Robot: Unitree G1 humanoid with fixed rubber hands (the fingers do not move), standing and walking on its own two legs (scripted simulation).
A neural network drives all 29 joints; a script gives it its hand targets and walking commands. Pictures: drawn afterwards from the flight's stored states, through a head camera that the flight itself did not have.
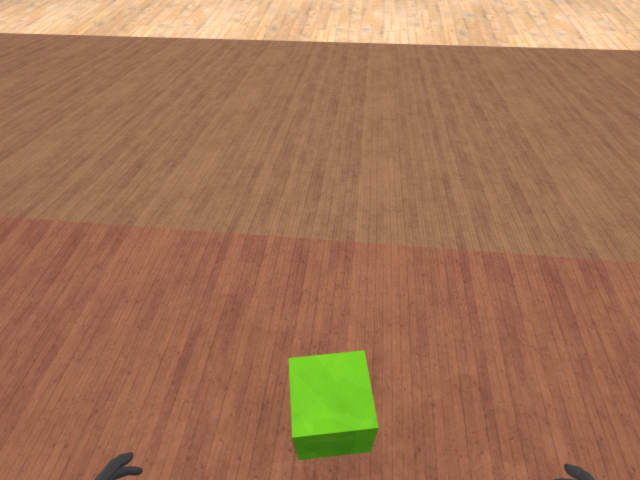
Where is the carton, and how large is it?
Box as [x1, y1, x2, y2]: [289, 350, 378, 459]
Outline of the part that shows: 364,350 289,358 292,438 299,459 370,451 378,427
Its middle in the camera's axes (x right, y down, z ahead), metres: +0.03 +0.47 +1.09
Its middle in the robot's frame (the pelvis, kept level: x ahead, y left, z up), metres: +0.41 +0.02 -0.66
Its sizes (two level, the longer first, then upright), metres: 0.210 0.200 0.250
